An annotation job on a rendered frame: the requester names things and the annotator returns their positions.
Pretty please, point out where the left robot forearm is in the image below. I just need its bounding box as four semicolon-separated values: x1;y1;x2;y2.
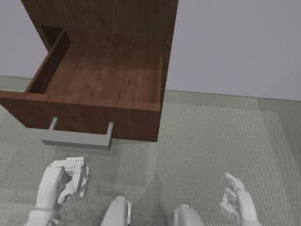
24;208;61;226

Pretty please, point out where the left robot shin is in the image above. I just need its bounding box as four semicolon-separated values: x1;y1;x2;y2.
110;196;125;204

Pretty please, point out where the drawer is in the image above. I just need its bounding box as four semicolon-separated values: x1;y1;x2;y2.
0;27;165;139

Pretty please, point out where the robot right hand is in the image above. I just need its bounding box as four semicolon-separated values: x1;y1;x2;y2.
219;172;259;226

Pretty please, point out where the handle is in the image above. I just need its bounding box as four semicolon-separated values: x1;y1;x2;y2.
40;117;114;151

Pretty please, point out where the cabinet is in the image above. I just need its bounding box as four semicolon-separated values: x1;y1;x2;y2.
21;0;179;142

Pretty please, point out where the robot left thigh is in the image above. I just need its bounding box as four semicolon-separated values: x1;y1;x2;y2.
101;199;132;226

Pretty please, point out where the robot left hand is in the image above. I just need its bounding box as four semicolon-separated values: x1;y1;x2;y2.
36;157;91;213

